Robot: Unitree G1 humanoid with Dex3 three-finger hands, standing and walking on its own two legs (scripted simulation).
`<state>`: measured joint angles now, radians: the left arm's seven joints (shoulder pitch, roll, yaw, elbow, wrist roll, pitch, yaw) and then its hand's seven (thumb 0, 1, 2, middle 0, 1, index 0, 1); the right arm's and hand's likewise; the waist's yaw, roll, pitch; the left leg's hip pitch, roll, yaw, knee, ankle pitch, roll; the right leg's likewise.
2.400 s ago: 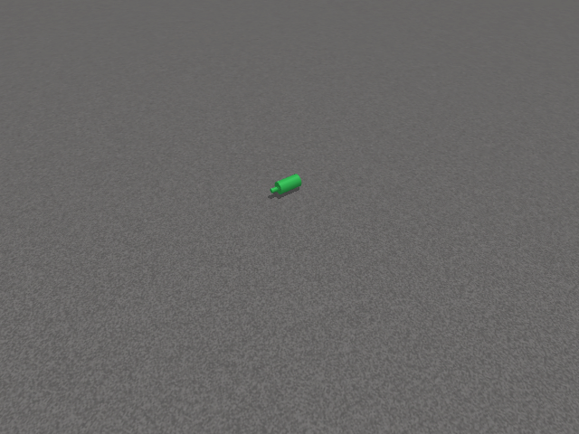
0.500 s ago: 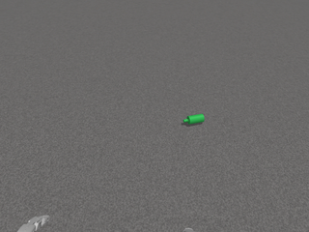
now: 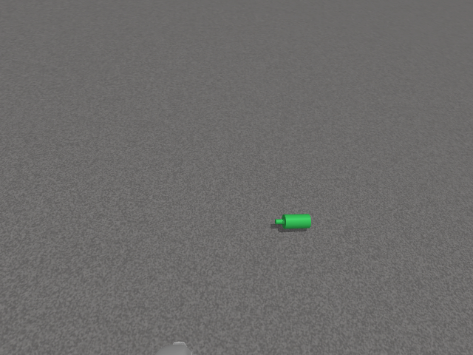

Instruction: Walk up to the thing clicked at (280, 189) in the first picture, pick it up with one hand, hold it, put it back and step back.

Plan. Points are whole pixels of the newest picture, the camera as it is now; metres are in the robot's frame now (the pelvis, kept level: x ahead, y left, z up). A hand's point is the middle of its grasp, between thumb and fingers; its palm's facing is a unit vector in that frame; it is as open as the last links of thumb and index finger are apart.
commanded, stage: walk up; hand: left
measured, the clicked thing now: (292, 221) +0.83 -0.29 -0.71
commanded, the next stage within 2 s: none
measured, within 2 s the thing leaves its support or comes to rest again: neither
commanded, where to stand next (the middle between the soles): +0.54 -0.59 m, yaw +11 degrees
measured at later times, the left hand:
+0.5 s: hand (190, 338) +0.18 +0.08 -0.10, palm faces +0.07 -0.92 -0.39, open 7.4 cm
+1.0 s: hand (265, 281) +0.31 -0.06 -0.14, palm faces +0.05 -0.95 -0.30, open 7.4 cm
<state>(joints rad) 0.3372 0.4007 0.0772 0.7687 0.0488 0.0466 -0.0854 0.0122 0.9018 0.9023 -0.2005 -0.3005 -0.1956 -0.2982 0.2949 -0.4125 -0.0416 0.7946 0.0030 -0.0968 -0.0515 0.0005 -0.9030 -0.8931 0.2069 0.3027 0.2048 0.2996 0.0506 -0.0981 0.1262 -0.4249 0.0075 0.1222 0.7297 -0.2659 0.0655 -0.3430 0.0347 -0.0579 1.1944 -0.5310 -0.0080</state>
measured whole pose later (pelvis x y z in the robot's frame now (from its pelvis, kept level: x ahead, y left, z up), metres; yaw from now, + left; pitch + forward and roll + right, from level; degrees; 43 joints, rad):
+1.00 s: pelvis +0.26 -0.35 +0.01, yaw +5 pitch -3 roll +1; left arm 0.28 0.49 0.13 0.76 0.05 0.08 -0.12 0.01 0.90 0.90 -0.20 -0.30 -0.20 -0.30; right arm 0.37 -0.44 -0.05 0.88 -0.03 -0.10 -0.05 0.00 -0.90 -0.89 0.21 0.30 0.21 0.30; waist 0.00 -0.14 0.08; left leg -0.33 0.11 0.04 0.67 -0.29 -0.01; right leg -0.54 -0.14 0.10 0.99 -0.37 0.01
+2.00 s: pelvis +0.45 -0.67 -0.01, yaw +8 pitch -3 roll +0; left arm 0.25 0.38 0.04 0.89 0.02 -0.03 -0.01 0.01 0.90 0.90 -0.21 -0.30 -0.20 -0.30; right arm 0.25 -0.49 -0.07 0.92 -0.02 0.03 -0.01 0.00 -0.91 -0.89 0.20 0.30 0.20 0.30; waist 0.00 0.08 0.10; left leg -0.54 0.05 -0.04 1.11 -0.47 0.04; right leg -0.42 -0.05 0.03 0.81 -0.35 0.04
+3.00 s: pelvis +0.46 -0.61 +0.03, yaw +12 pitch -2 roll +0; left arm 0.06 0.38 0.00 1.06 0.00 -0.01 -0.02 0.01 0.90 0.90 -0.20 -0.30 -0.20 -0.30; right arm 0.08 -0.37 0.01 1.08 0.00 -0.02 0.00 0.00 -0.90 -0.89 0.21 0.30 0.20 0.30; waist 0.01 -0.01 0.08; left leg -0.24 0.01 -0.02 0.56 -0.28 -0.01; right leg -0.27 -0.03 -0.04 0.55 -0.24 0.00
